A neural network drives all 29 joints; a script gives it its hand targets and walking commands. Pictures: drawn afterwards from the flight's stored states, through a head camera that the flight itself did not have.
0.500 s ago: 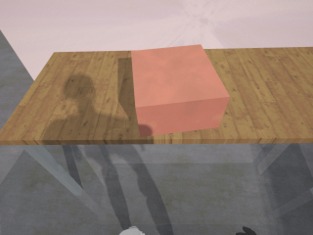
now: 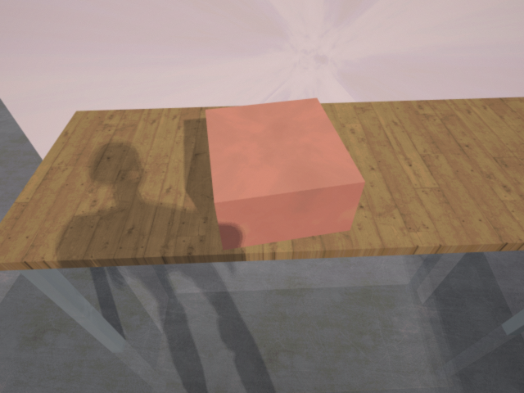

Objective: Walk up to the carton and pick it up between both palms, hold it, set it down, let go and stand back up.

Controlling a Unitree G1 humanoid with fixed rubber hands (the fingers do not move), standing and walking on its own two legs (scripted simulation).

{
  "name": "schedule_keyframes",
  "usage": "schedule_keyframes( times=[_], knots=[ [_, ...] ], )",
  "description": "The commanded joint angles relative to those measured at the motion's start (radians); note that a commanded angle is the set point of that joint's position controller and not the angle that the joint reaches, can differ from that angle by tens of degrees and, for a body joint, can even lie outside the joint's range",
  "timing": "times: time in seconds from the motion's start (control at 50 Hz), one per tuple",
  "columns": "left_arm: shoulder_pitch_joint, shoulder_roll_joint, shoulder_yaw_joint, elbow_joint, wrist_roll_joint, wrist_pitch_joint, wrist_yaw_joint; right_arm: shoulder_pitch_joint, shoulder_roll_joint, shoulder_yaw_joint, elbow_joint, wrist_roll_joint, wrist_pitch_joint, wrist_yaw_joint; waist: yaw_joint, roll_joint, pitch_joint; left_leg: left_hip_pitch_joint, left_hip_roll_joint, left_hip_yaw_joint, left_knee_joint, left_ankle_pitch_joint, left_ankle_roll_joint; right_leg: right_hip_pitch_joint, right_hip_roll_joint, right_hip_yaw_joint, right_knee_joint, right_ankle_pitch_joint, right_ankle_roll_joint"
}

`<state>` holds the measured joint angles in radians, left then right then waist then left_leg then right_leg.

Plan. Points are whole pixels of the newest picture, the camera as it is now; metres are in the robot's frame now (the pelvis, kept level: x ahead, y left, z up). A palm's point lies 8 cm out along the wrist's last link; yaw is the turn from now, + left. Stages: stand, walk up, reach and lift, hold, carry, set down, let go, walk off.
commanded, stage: walk up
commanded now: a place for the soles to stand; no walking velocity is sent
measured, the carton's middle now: (274, 167) +0.59 -0.01 -0.01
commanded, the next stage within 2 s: none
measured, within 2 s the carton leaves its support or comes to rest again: neither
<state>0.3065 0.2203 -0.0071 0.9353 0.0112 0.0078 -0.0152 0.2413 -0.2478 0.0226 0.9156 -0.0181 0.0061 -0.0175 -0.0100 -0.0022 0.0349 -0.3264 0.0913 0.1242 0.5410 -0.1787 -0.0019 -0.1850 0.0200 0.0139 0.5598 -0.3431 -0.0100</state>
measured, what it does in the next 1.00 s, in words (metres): walks ahead: right foot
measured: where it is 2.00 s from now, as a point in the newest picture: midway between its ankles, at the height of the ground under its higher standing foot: outside the picture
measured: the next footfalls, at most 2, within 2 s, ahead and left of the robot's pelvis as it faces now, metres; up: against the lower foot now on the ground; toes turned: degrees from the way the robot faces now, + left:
right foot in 0.72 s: +0.39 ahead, -0.19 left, +0.00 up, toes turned +0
left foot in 1.14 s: +0.09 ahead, +0.01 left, +0.00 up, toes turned +16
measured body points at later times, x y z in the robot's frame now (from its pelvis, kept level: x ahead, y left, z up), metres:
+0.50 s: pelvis +0.11 +0.00 +0.00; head +0.12 +0.02 +0.45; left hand +0.12 +0.26 -0.15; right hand +0.11 -0.25 -0.13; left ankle +0.07 +0.12 -0.73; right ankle +0.07 -0.11 -0.66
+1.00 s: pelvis +0.14 -0.10 -0.03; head +0.21 -0.10 +0.41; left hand +0.27 +0.17 -0.15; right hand +0.30 -0.37 -0.16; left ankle +0.11 +0.00 -0.67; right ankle +0.35 -0.19 -0.73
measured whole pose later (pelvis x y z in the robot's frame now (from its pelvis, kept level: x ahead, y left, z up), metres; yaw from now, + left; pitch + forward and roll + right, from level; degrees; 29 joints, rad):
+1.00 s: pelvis +0.14 -0.10 -0.03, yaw +11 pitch -6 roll -1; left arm -0.01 0.20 0.04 0.77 0.01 0.07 0.04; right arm 0.19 -0.32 -0.08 0.75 -0.01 0.07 -0.04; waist 0.00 0.05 0.25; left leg -0.45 -0.05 -0.04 1.27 -0.65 -0.04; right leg -0.49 -0.09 -0.18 0.65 -0.06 -0.06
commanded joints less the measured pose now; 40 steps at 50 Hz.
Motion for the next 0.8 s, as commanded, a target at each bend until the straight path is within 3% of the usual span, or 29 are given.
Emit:
schedule_keyframes(
  times=[0.0,0.02,0.04,0.06,0.08,0.12,0.16,0.2,0.24,0.26,0.28,0.3,0.32,0.34,0.36,0.38,0.44,0.5,0.56,0.58,0.62,0.64,0.66,0.68,0.7,0.72,0.74,0.76,0.78],
  knots=[
    [0.018,0.143,0.029,-0.041,-0.005,-0.02,0.009,-0.014,-0.129,-0.026,-0.055,-0.003,-0.021,-0.006,-0.004,0.0,0.007,0.129,0.066,-0.127,-0.112,-0.125,0.064,-0.163,-0.1,0.135,-0.168,0.089,-0.051],
    [0.016,0.142,0.028,-0.038,-0.005,-0.02,0.01,-0.015,-0.128,-0.024,-0.051,-0.003,-0.021,-0.006,-0.002,0.001,0.009,0.137,0.061,-0.115,-0.104,-0.109,0.062,-0.166,-0.101,0.136,-0.173,0.099,-0.05],
    [0.101,0.171,0.049,-0.051,0.025,-0.025,-0.006,0.112,-0.137,-0.049,-0.039,-0.029,-0.024,-0.002,0.002,-0.029,-0.039,0.156,0.055,-0.168,-0.086,-0.444,0.083,-0.16,-0.089,0.135,-0.15,-0.319,-0.061],
    [0.106,0.174,0.054,-0.049,0.029,-0.021,-0.012,0.131,-0.154,-0.061,-0.03,-0.028,-0.018,-0.002,-0.003,-0.032,0.024,0.103,0.062,-0.199,-0.1,-0.571,0.08,-0.22,-0.087,0.16,-0.18,-0.493,-0.071],
    [0.105,0.175,0.055,-0.048,0.026,-0.016,-0.015,0.131,-0.16,-0.065,-0.028,-0.027,-0.012,-0.002,0.003,-0.036,0.086,0.053,0.058,-0.215,-0.109,-0.606,0.07,-0.251,-0.083,0.172,-0.21,-0.536,-0.078],
    [0.125,0.172,0.05,-0.044,0.013,-0.017,-0.018,0.089,-0.145,-0.062,-0.045,-0.024,-0.012,0.001,0.027,-0.055,0.149,-0.001,0.021,-0.171,-0.051,-0.524,0.048,-0.26,-0.102,0.202,-0.265,-0.498,-0.096],
    [0.147,0.191,0.058,-0.028,0.002,-0.024,-0.009,0.013,-0.087,-0.049,-0.084,-0.024,-0.027,0.006,0.062,-0.132,0.188,-0.131,-0.081,-0.02,0.105,-0.256,0.016,-0.113,-0.167,0.274,-0.367,-0.424,-0.142],
    [0.151,0.212,0.069,-0.019,0.007,-0.026,0.007,-0.021,-0.062,-0.043,-0.114,-0.029,-0.05,0.011,0.08,-0.14,0.194,-0.286,-0.083,-0.009,0.1,-0.19,0.027,0.097,-0.225,0.301,-0.329,-0.145,-0.187],
    [0.132,0.228,0.071,-0.022,0.022,-0.027,0.009,0.029,-0.047,-0.047,-0.114,-0.025,-0.068,0.004,0.054,-0.132,0.127,-0.182,-0.09,-0.011,0.005,-0.148,0.046,0.13,-0.22,0.221,-0.216,0.114,-0.181],
    [0.091,0.217,0.062,-0.035,0.028,-0.027,0.005,0.118,-0.043,-0.055,-0.095,-0.024,-0.076,-0.002,0.009,-0.118,0.084,-0.003,-0.092,-0.034,-0.053,-0.105,0.061,0.031,-0.185,0.149,-0.129,0.156,-0.149],
    [0.021,0.194,0.049,-0.058,0.037,-0.027,-0.001,0.254,-0.069,-0.07,-0.065,-0.024,-0.081,-0.009,-0.064,-0.09,0.051,0.215,-0.056,-0.109,-0.08,-0.076,0.075,-0.132,-0.133,0.066,0.012,0.179,-0.098],
    [-0.015,0.145,0.035,-0.089,0.044,-0.026,-0.011,0.395,-0.147,-0.103,-0.038,-0.031,-0.082,-0.017,-0.117,0.074,0.029,0.395,0.117,-0.407,-0.168,-0.111,0.111,-0.333,-0.039,-0.034,0.285,0.106,-0.028],
    [0.022,0.123,0.03,-0.115,0.052,-0.018,-0.01,0.47,-0.209,-0.124,-0.012,-0.028,-0.069,-0.027,-0.104,0.203,0.025,0.501,0.295,-0.728,-0.264,-0.106,0.181,-0.509,0.01,-0.053,0.461,-0.203,0.018],
    [0.009,0.141,0.035,-0.123,0.059,-0.008,0.004,0.473,-0.212,-0.13,0.0,-0.022,-0.053,-0.036,-0.101,0.18,0.085,0.503,0.376,-0.827,-0.27,-0.093,0.262,-0.607,-0.034,-0.012,0.53,-0.301,0.024],
    [-0.019,0.153,0.037,-0.131,0.061,-0.008,0.012,0.455,-0.194,-0.126,-0.013,-0.022,-0.051,-0.039,-0.111,0.154,0.105,0.503,0.394,-0.814,-0.257,-0.005,0.288,-0.641,-0.068,0.006,0.577,-0.288,0.031],
    [-0.055,0.153,0.035,-0.139,0.058,-0.013,0.014,0.417,-0.173,-0.119,-0.033,-0.022,-0.057,-0.04,-0.108,0.135,0.129,0.475,0.378,-0.736,-0.251,0.099,0.291,-0.66,-0.1,0.013,0.607,-0.25,0.037],
    [-0.091,0.13,0.033,-0.153,0.053,-0.011,-0.012,0.323,-0.096,-0.094,-0.065,-0.017,-0.081,-0.04,-0.063,0.099,0.14,0.344,0.251,-0.47,-0.234,0.304,0.209,-0.544,-0.135,0.025,0.548,-0.112,0.06],
    [-0.124,0.089,0.023,-0.178,0.057,0.011,-0.028,0.272,-0.097,-0.1,-0.076,-0.014,-0.088,-0.046,-0.03,0.133,0.131,0.263,0.197,-0.341,-0.2,0.484,0.191,-0.476,-0.138,-0.017,0.512,0.014,0.072],
    [-0.146,0.049,0.001,-0.181,0.037,0.019,-0.025,0.143,-0.105,-0.093,-0.123,-0.013,-0.091,-0.047,0.016,0.202,0.117,0.083,0.119,-0.181,-0.138,0.691,0.152,-0.267,-0.138,-0.049,0.297,0.213,0.056],
    [-0.135,0.053,0.008,-0.169,0.033,0.014,-0.023,0.105,-0.116,-0.092,-0.143,-0.012,-0.089,-0.041,0.032,0.208,0.095,0.008,0.073,-0.145,-0.108,0.649,0.122,-0.139,-0.116,-0.072,0.228,0.303,0.048],
    [-0.077,0.077,0.029,-0.12,0.025,0.011,-0.016,0.073,-0.151,-0.099,-0.174,-0.011,-0.075,-0.028,0.061,0.173,0.058,-0.097,0.017,-0.151,-0.011,0.457,0.078,0.061,-0.069,-0.117,0.11,0.471,0.023],
    [-0.029,0.098,0.045,-0.093,0.022,0.011,-0.01,0.08,-0.165,-0.102,-0.18,-0.008,-0.065,-0.022,0.081,0.139,0.03,-0.135,-0.004,-0.164,0.058,0.369,0.05,0.174,-0.056,-0.122,0.031,0.561,0.002],
    [0.017,0.144,0.066,-0.073,0.024,0.012,-0.001,0.132,-0.16,-0.098,-0.175,-0.003,-0.054,-0.016,0.094,0.067,-0.019,-0.162,-0.038,-0.175,0.185,0.287,0.019,0.282,-0.067,-0.088,0.007,0.604,-0.022],
    [0.038,0.191,0.086,-0.077,0.028,0.011,0.009,0.207,-0.139,-0.095,-0.166,0.006,-0.045,-0.013,0.105,-0.04,-0.083,-0.147,-0.099,-0.164,0.377,0.115,-0.012,0.325,-0.12,-0.04,-0.028,0.71,-0.065],
    [0.037,0.251,0.094,-0.107,0.028,0.007,0.017,0.273,-0.096,-0.087,-0.174,0.022,-0.032,-0.015,0.099,-0.208,-0.172,-0.151,-0.181,-0.136,0.614,-0.356,-0.05,0.334,-0.339,0.174,-0.071,0.943,-0.154],
    [-0.03,0.277,0.101,-0.143,0.002,0.019,0.025,0.344,-0.086,-0.095,-0.159,0.032,-0.003,-0.033,0.061,-0.209,-0.224,-0.05,-0.192,-0.191,0.785,-0.595,-0.037,0.204,-0.459,0.304,-0.092,0.911,-0.243],
    [-0.136,0.275,0.11,-0.183,-0.024,0.041,0.035,0.388,-0.078,-0.101,-0.139,0.027,0.022,-0.048,0.024,-0.219,-0.235,-0.029,-0.153,-0.22,0.876,-0.629,-0.035,0.147,-0.492,0.311,-0.106,0.73,-0.298],
    [-0.228,0.251,0.111,-0.218,-0.031,0.059,0.043,0.349,-0.075,-0.1,-0.143,0.016,0.029,-0.053,0.021,-0.273,-0.204,-0.093,-0.125,-0.211,0.891,-0.587,-0.04,0.097,-0.47,0.305,-0.179,0.49,-0.306],
    [-0.266,0.214,0.107,-0.238,-0.033,0.069,0.048,0.292,-0.101,-0.101,-0.154,0.009,0.031,-0.054,0.024,-0.255,-0.159,-0.111,-0.108,-0.226,0.886,-0.54,-0.038,0.022,-0.422,0.256,-0.219,0.337,-0.273]
  ],
)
